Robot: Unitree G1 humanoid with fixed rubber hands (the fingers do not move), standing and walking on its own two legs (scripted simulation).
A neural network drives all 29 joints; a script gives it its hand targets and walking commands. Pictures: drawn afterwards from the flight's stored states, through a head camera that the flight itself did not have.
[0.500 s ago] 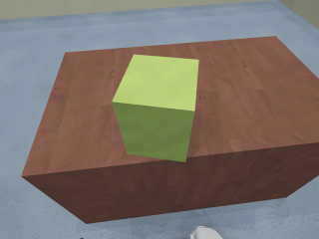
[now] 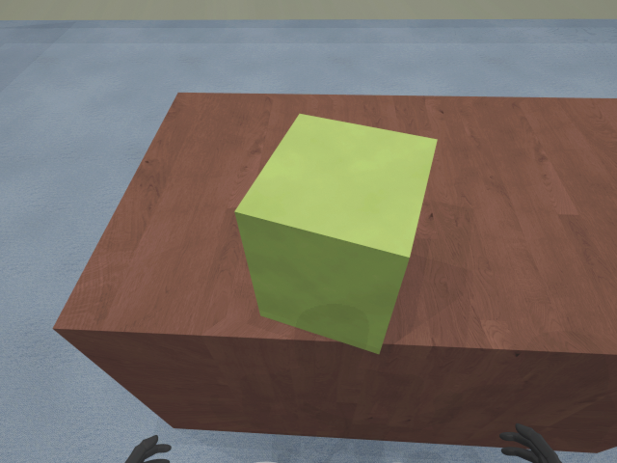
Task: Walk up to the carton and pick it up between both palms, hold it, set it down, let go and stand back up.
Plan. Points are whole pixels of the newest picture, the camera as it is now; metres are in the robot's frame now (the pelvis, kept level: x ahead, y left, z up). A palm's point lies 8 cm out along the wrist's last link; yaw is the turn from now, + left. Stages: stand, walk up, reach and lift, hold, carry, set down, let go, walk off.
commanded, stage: walk up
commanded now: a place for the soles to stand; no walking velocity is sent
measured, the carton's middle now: (340, 236) +0.42 -0.01 +0.04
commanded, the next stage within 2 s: none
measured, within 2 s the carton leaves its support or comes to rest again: neither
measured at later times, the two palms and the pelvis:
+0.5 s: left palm out of the picture +0.11 +0.29 -0.08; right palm out of the picture +0.14 -0.25 -0.08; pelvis +0.01 +0.01 +0.01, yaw +4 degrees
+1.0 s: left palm out of the picture +0.03 +0.31 -0.08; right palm (524, 460) +0.15 -0.24 -0.09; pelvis -0.02 +0.02 +0.00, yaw +8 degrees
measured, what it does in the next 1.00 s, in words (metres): stands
